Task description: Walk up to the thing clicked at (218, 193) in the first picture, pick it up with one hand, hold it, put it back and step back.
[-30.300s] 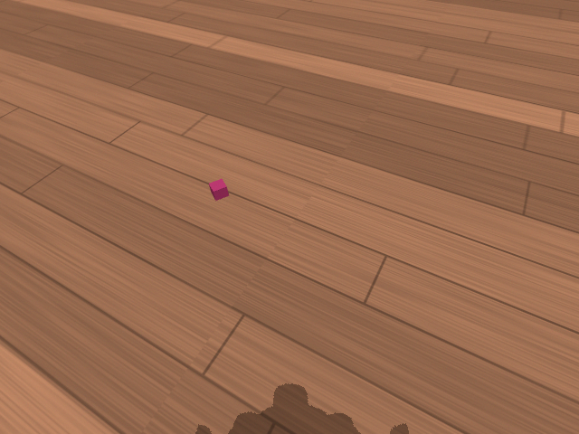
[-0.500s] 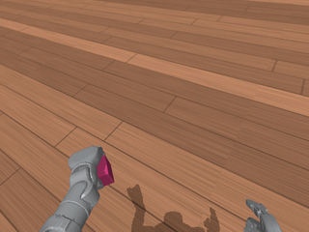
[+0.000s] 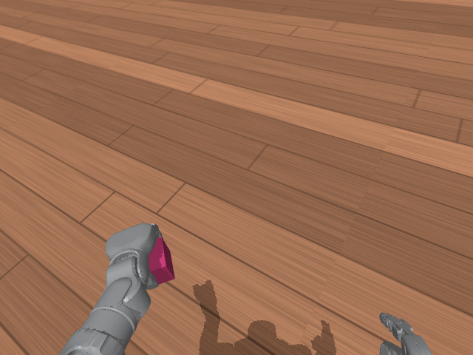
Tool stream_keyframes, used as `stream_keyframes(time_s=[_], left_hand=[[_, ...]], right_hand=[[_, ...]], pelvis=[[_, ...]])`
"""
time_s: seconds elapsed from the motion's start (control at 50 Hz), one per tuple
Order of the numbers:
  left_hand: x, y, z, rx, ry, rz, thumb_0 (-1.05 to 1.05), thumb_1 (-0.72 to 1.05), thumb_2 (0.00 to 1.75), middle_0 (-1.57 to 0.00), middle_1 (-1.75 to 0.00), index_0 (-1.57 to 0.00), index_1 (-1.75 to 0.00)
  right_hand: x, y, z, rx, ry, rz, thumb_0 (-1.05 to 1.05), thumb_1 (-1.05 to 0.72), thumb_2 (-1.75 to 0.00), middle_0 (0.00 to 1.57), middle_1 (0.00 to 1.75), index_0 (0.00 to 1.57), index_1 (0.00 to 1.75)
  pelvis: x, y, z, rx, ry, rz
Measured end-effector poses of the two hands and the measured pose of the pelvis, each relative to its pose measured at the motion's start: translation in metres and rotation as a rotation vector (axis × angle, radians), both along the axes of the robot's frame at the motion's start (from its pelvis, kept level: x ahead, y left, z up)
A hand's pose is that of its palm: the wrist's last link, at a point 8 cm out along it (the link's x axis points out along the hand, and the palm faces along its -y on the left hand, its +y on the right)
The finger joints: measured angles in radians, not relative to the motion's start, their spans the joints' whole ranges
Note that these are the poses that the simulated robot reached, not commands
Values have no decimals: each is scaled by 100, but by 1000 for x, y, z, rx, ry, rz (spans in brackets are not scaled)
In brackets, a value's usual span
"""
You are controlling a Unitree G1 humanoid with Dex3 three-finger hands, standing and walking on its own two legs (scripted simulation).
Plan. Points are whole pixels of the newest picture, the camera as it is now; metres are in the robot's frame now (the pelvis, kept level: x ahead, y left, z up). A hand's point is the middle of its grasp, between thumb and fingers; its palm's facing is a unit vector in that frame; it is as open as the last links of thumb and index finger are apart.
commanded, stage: crouch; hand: left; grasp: from above
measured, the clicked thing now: (151, 263) +0.31 +0.22 -0.06
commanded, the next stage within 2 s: lower in 1.92 s
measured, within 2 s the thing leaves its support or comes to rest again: neither
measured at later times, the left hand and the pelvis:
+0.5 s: hand (158, 288) +0.31 +0.25 -0.18, palm faces -0.40 -0.11 -0.91, open 9.4 cm; pelvis -0.04 +0.00 -0.07, yaw +0 degrees
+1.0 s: hand (179, 299) +0.37 +0.27 -0.42, palm faces -0.41 -0.17 -0.90, open 9.4 cm; pelvis -0.07 +0.01 -0.27, yaw -2 degrees
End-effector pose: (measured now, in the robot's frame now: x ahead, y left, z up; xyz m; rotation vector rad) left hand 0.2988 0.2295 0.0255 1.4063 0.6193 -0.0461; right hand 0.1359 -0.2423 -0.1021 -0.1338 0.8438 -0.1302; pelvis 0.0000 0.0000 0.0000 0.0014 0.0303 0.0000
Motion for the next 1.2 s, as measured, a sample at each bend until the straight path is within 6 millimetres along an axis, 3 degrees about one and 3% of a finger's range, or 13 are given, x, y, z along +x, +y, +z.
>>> stream_keyframes(time_s=[0.12, 0.2, 0.3, 0.38, 0.46, 0.58, 0.78, 0.94, 1.06, 1.2], left_hand=[[-1, 1, 0, 23, -22, 3, -1, 11, 46, -61, -67, -68, -59], [-2, 2, -12, 30, 1, 0, -1, 10, 47, -62, -65, -70, -58], [-6, 4, -46, 35, 60, -16, -1, 9, 47, -63, -65, -70, -57], [-4, 8, -83, 47, 70, -22, -1, 9, 47, -64, -64, -71, -56], [7, 13, -125, 71, 37, -30, -1, 9, 47, -64, -64, -71, -56], [33, 22, -189, 91, -18, -19, -2, 8, 48, -64, -64, -72, -56], [64, 30, -285, 67, -16, 104, -2, 7, 48, -64, -64, -72, -55], [72, 33, -362, 36, 39, 45, -2, 7, 48, -65, -63, -73, -54], [73, 43, -414, 30, 21, 20, -1, 10, 43, -66, -59, -74, -51], [74, 51, -456, 25, -5, 39, -1, 12, 37, -68, -56, -76, -48]], right_hand=[[-6, 0, -3, 4, 15, -5, 1, -88, -89, 20, 30, 20, 30], [-11, -2, -3, 0, 19, -5, 1, -87, -89, 21, 30, 20, 30], [-24, -8, -7, -24, 50, -3, 1, -87, -89, 21, 30, 20, 30], [-44, -17, -22, -64, 113, -2, 0, -87, -89, 21, 30, 20, 30], [-69, -28, -52, -108, 192, -18, 0, -87, -89, 21, 30, 20, 30], [-114, -36, -112, -146, 316, -57, 0, -87, -89, 21, 30, 20, 30], [-170, -10, -210, -86, 471, -85, 0, -87, -88, 20, 30, 20, 30], [-175, 2, -271, -56, 497, -62, 0, -87, -88, 21, 30, 20, 30], [-164, -5, -307, -82, 504, 0, 0, -87, -88, 21, 30, 20, 30], [-155, -19, -334, -121, 510, 62, 0, -88, -89, 21, 30, 20, 30]], pelvis=[[-2, 0, 0, 0, -4, 1], [-5, -1, -2, -1, 2, 5], [-13, -2, -8, -2, 37, 9], [-22, -2, -24, -6, 113, 11], [-33, -2, -55, -11, 218, 10], [-48, 3, -113, -24, 367, 7], [-63, 10, -195, -40, 541, -4], [-68, 10, -253, -53, 613, -6], [-69, 9, -293, -64, 646, -5], [-75, 6, -325, -74, 649, -12]])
